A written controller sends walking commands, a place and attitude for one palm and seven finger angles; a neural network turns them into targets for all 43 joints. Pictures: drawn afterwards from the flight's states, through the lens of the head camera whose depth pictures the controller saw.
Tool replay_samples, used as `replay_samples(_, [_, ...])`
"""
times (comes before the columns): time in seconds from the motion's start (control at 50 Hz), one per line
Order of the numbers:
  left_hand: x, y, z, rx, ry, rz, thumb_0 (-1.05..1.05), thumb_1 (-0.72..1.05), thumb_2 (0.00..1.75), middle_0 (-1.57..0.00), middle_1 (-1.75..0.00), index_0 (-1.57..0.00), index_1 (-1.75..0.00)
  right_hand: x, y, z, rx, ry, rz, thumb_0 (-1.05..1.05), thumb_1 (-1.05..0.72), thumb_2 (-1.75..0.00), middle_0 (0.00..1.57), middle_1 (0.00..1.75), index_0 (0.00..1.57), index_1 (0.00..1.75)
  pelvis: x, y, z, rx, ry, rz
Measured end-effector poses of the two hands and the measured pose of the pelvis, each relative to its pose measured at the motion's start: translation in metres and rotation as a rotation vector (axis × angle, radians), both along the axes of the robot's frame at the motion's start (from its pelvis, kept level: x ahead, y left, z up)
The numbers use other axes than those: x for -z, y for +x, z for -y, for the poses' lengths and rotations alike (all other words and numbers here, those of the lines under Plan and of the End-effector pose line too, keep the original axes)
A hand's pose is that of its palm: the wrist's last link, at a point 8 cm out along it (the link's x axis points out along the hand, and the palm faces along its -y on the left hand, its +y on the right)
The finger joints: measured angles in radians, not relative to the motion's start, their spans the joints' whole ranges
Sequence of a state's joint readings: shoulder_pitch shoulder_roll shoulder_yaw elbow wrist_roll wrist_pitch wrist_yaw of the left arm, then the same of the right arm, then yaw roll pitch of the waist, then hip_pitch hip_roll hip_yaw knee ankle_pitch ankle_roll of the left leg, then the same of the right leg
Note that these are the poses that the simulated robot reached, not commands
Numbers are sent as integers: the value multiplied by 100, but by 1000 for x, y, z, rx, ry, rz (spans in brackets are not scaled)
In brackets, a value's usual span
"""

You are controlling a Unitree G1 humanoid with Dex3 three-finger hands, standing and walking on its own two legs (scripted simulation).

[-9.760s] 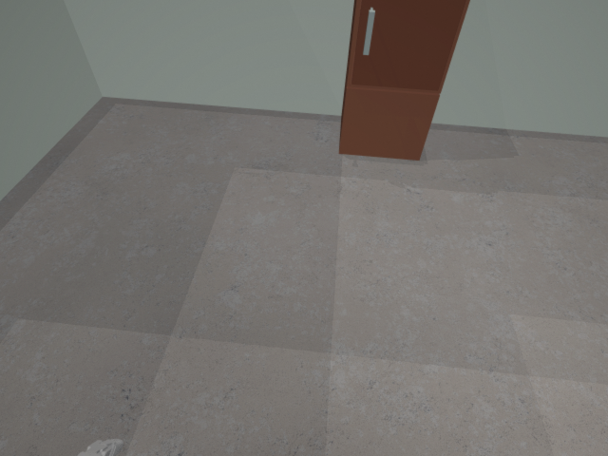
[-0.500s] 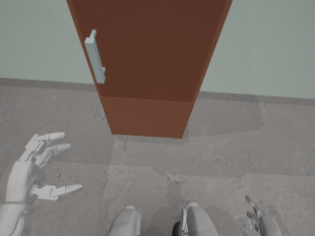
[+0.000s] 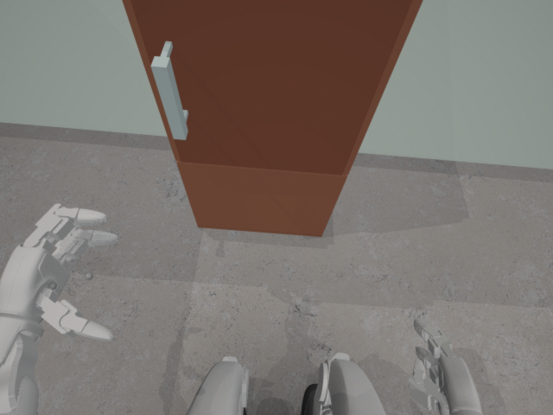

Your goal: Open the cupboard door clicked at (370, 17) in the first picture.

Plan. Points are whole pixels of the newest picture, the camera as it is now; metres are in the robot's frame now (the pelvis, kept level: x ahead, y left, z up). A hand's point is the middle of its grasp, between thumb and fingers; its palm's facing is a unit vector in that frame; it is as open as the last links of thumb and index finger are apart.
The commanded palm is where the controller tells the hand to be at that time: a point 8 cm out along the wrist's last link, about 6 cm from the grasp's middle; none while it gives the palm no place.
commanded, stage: raise the hand with hooked fingers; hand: left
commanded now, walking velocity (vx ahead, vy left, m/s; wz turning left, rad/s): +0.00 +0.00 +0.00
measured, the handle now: (174, 94) +0.62 +0.24 +0.01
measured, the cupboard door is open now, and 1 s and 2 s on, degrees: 0 0 0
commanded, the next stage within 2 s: move the hooked fingers beside the handle in 0.58 s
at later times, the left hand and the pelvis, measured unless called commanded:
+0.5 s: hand (90, 267) +0.28 +0.26 +0.03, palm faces +0.00 -1.00 -0.06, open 14.0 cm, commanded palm +0.26 +0.31 +0.04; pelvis +0.00 -0.01 +0.00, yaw +0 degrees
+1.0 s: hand (100, 231) +0.33 +0.27 +0.03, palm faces -0.03 -1.00 -0.05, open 14.0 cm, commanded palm +0.32 +0.32 +0.03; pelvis +0.00 +0.00 +0.00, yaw -1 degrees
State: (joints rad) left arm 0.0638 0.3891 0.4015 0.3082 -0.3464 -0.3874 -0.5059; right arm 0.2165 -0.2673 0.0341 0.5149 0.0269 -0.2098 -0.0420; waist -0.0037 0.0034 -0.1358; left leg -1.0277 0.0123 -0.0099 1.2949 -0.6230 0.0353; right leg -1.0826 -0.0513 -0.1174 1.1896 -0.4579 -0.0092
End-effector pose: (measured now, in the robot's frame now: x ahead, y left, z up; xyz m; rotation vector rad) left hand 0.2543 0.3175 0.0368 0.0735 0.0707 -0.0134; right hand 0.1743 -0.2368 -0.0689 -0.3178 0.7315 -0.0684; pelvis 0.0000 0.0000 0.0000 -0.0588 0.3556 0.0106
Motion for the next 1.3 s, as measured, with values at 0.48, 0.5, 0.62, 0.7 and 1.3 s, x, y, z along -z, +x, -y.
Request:
replay_samples(0.48, [-1, 10, -2, -25, -11, 20, -1, -49, 30, -30, -120, -30, -119, 1, -20, 25, 53, -22, -47, 1, -90, -90, 20, 30, 21, 30, 0, -1, 8, 8, 9, -9])
replay_samples(0.5, [0, 9, -1, -18, -11, 14, -1, -49, 30, -30, -120, -30, -119, 1, -19, 24, 52, -20, -45, 1, -90, -90, 20, 30, 21, 30, 0, -1, 8, 8, 9, -8])
replay_samples(0.62, [0, 7, 1, -2, -14, 3, -1, -49, 30, -30, -120, -30, -119, 0, -15, 19, 47, -11, -30, 1, -90, -90, 20, 30, 21, 30, -1, -2, 8, 8, 9, -6])
replay_samples(0.7, [-1, 8, -2, -21, -14, 16, -1, -49, 30, -30, -120, -30, -119, 0, -13, 17, 41, -10, -27, 1, -90, -90, 20, 30, 21, 30, 0, -1, 7, 7, 8, -7])
replay_samples(1.3, [4, 111, -15, 4, -36, 40, -1, -50, 30, -29, -120, -30, -120, 22, -74, 30, 132, -76, -264, 1, -90, -90, 20, 30, 21, 30, 7, -5, -2, 16, -4, -66])
